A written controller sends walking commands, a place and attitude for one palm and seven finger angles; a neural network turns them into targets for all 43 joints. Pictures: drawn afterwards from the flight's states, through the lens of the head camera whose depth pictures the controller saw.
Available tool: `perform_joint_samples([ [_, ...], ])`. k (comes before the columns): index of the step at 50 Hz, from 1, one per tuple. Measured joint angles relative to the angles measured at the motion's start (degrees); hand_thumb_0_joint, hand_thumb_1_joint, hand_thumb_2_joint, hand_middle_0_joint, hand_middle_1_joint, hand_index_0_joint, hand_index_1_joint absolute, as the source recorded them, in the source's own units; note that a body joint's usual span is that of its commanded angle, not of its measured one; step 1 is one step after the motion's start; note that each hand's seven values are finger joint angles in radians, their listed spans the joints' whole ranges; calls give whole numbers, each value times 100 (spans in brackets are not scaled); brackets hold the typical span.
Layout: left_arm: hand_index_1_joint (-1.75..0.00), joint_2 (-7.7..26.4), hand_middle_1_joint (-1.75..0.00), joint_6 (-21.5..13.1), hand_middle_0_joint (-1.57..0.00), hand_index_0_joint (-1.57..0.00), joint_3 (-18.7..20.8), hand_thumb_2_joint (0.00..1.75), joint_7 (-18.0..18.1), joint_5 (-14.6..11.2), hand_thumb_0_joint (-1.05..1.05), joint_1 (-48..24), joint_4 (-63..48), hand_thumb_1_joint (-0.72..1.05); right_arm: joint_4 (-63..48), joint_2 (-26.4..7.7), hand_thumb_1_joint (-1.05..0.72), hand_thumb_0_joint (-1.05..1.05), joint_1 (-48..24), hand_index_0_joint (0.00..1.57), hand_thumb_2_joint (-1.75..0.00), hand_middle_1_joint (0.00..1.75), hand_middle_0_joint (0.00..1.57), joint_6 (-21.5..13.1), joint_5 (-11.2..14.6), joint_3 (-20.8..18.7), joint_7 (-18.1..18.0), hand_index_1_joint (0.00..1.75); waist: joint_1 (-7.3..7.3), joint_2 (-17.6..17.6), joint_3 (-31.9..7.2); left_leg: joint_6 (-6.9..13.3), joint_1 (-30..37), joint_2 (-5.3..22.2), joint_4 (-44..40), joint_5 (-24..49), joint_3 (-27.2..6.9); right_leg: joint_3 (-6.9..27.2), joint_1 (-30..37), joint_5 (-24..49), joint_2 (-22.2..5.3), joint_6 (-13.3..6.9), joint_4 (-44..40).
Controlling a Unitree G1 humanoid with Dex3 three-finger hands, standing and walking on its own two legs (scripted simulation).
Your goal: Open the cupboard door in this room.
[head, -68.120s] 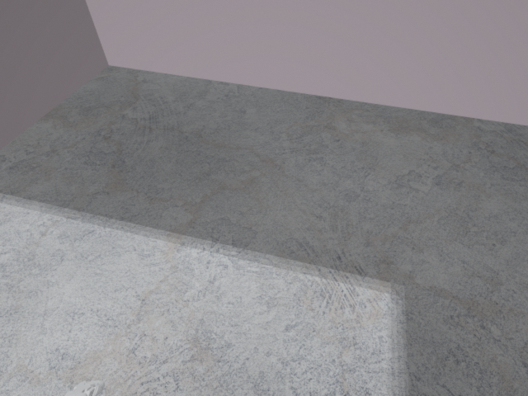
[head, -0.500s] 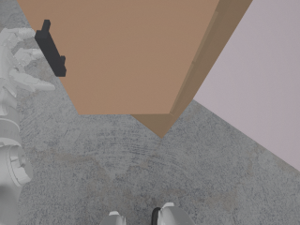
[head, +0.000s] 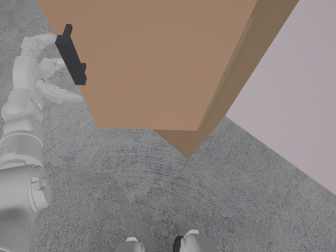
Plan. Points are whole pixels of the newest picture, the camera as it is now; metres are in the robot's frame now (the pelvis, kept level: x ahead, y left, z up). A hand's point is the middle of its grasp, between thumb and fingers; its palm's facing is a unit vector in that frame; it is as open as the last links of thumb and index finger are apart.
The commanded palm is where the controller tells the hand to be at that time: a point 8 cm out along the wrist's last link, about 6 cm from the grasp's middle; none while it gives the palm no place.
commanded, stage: slide the fingers in behind the handle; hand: left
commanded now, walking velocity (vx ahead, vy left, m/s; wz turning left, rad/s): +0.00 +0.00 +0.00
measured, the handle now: (74, 56) +0.55 +0.21 +0.09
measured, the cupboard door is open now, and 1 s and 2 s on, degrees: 41 40 40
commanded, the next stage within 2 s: move the hooked fingers beside the handle in 0.36 s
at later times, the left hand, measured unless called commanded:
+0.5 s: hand (62, 71) +0.50 +0.23 +0.09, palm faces +0.06 -1.00 +0.00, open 15.5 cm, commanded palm +0.48 +0.23 +0.09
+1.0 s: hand (74, 71) +0.50 +0.20 +0.09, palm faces -0.05 -1.00 +0.00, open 14.5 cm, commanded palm +0.48 +0.25 +0.08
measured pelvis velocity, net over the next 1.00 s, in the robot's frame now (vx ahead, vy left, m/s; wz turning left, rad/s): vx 0.00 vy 0.00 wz -0.03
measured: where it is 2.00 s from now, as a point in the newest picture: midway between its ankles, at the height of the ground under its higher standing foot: outside the picture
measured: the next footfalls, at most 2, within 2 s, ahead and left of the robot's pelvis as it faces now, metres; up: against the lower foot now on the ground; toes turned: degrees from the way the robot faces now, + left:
none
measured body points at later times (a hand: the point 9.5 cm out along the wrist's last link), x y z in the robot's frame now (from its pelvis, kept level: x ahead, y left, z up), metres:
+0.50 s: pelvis +0.00 +0.00 +0.00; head +0.13 +0.03 +0.43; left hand +0.49 +0.28 +0.09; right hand -0.01 -0.27 -0.11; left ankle -0.04 +0.08 -0.69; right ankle +0.01 -0.11 -0.69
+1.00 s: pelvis +0.00 +0.00 +0.00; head +0.12 +0.02 +0.43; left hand +0.50 +0.26 +0.09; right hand +0.01 -0.27 -0.11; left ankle -0.04 +0.08 -0.69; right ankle +0.01 -0.11 -0.69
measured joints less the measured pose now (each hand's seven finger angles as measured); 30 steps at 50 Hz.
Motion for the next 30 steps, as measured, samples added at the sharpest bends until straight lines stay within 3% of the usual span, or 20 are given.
perform_joint_samples([
  [15, -106, -1, -120, -52, -30, 0, -205, 30, 120, 9, -1, -349, 259, -50, 125, -15, -90, 0, -34, 20, -90, 30, 20, -153, -34, 10, 7, 30, 12, 18, 40, -2, -156, -59, 87, 16, -72, -62, -126, -27, -61, -1, 101],
  [30, -106, 126, -120, -25, -30, 0, 22, 30, -56, 62, -1, -241, 151, -50, 70, -40, -90, 0, 81, 20, -90, 30, 20, -79, -21, 5, 36, 30, -63, -3, 7, 3, -166, -11, 67, -8, -23, -4, -158, -13, -5, -2, 62],
])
